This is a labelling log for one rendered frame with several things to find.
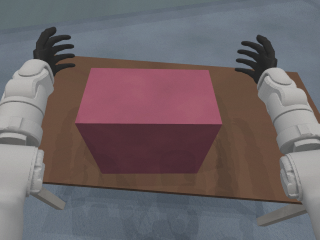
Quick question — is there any right robot forearm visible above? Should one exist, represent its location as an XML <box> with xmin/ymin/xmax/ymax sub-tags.
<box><xmin>257</xmin><ymin>67</ymin><xmax>320</xmax><ymax>155</ymax></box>

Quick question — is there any robot right hand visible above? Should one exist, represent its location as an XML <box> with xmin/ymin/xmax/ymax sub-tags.
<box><xmin>234</xmin><ymin>34</ymin><xmax>278</xmax><ymax>84</ymax></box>

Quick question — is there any carton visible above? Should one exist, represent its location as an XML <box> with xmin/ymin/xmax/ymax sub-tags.
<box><xmin>75</xmin><ymin>68</ymin><xmax>222</xmax><ymax>174</ymax></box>

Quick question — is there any table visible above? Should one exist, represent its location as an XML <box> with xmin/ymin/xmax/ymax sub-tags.
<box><xmin>31</xmin><ymin>54</ymin><xmax>320</xmax><ymax>227</ymax></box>

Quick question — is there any robot left hand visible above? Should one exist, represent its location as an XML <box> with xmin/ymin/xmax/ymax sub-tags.
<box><xmin>33</xmin><ymin>27</ymin><xmax>76</xmax><ymax>77</ymax></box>

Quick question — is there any robot left upper arm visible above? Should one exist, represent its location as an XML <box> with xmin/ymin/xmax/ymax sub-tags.
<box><xmin>0</xmin><ymin>144</ymin><xmax>45</xmax><ymax>240</ymax></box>

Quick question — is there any robot right upper arm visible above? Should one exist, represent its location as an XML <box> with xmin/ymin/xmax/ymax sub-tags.
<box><xmin>279</xmin><ymin>149</ymin><xmax>320</xmax><ymax>240</ymax></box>

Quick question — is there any left robot forearm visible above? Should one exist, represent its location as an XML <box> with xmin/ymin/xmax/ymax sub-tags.
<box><xmin>0</xmin><ymin>59</ymin><xmax>54</xmax><ymax>148</ymax></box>

